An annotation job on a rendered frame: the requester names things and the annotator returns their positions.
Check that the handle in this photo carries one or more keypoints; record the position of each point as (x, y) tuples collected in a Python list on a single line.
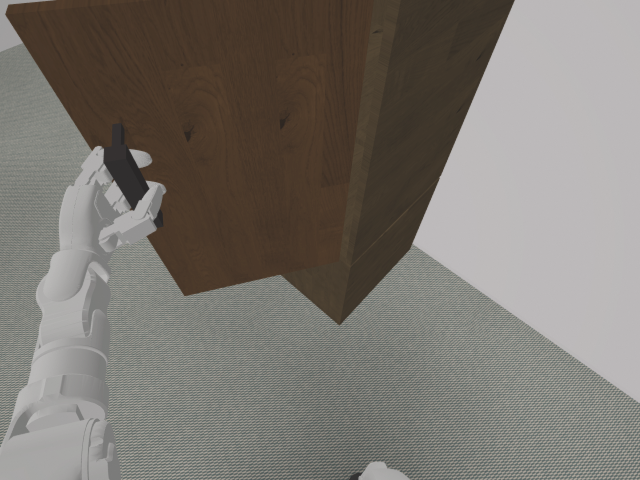
[(124, 170)]

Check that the robot left forearm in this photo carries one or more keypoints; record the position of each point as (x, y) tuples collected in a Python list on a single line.
[(68, 370)]

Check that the left robot upper arm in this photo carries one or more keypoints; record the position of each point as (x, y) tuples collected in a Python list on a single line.
[(82, 450)]

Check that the cupboard door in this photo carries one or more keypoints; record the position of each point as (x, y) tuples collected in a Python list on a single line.
[(248, 109)]

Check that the robot left hand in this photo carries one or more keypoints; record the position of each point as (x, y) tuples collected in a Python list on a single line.
[(86, 211)]

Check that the right robot shin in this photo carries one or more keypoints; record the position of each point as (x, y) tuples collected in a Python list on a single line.
[(374, 465)]

